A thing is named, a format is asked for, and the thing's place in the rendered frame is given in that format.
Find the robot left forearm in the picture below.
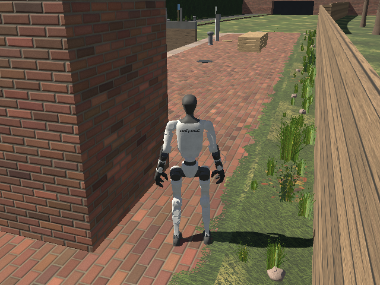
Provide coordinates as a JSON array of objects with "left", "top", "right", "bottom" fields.
[{"left": 156, "top": 145, "right": 168, "bottom": 173}]

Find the right robot shin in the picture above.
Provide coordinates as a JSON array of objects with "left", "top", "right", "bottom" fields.
[{"left": 202, "top": 197, "right": 210, "bottom": 237}]

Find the right robot upper arm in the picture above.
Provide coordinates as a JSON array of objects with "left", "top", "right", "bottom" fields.
[{"left": 202, "top": 120, "right": 218, "bottom": 153}]

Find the humanoid robot head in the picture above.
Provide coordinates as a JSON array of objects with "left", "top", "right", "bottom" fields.
[{"left": 179, "top": 94, "right": 200, "bottom": 124}]

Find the left robot upper arm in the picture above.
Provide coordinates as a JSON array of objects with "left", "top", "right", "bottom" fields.
[{"left": 162, "top": 120, "right": 178, "bottom": 154}]

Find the robot left hand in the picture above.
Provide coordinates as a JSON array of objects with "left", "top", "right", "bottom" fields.
[{"left": 154, "top": 171, "right": 168, "bottom": 187}]

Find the robot right hand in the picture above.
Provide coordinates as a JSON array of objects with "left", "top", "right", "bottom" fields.
[{"left": 211, "top": 169, "right": 225, "bottom": 184}]

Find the robot right forearm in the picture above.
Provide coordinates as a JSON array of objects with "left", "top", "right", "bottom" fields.
[{"left": 212, "top": 145, "right": 223, "bottom": 171}]

